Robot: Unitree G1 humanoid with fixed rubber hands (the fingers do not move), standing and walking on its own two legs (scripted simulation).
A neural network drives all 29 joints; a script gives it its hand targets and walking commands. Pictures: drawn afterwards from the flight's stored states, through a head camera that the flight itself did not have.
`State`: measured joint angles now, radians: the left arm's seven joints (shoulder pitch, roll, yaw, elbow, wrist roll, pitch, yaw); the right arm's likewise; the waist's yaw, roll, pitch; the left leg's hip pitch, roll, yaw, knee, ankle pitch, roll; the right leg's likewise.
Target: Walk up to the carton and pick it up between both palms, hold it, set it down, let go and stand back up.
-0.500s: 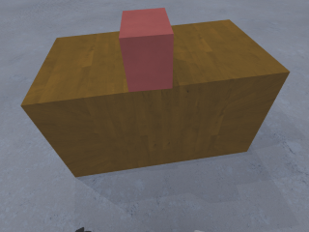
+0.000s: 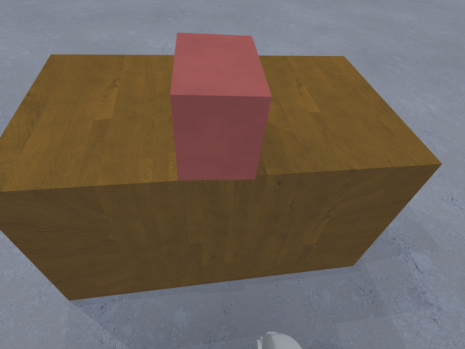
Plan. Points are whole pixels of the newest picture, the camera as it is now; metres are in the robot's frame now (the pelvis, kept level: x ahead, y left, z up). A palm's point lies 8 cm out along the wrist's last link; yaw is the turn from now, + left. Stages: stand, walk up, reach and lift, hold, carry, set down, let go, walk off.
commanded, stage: walk up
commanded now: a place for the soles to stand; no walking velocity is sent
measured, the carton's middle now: (216, 106) +0.68 +0.04 +0.05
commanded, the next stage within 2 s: none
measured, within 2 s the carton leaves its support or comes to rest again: neither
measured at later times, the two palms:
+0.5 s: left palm (127, 322) +0.22 +0.19 -0.10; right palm (369, 334) +0.20 -0.27 -0.12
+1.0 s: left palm out of the picture +0.17 +0.21 -0.10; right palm (364, 318) +0.22 -0.26 -0.10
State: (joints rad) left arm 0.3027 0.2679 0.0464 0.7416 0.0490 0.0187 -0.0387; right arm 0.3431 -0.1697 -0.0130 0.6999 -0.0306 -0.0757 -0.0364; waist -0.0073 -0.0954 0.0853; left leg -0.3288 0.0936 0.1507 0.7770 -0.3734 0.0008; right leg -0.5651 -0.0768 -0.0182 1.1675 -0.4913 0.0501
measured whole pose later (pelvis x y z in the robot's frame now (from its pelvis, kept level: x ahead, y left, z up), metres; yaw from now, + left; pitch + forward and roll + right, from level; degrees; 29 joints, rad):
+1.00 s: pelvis +0.10 -0.04 +0.02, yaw +7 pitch -2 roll -1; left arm 0.20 0.22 -0.03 0.85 0.01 0.01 0.00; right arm 0.23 -0.21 0.01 0.84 0.01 0.00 0.01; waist 0.00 0.01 0.04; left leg -0.30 -0.01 -0.06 0.67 -0.34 0.00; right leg -0.31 -0.12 -0.20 0.62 -0.27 0.02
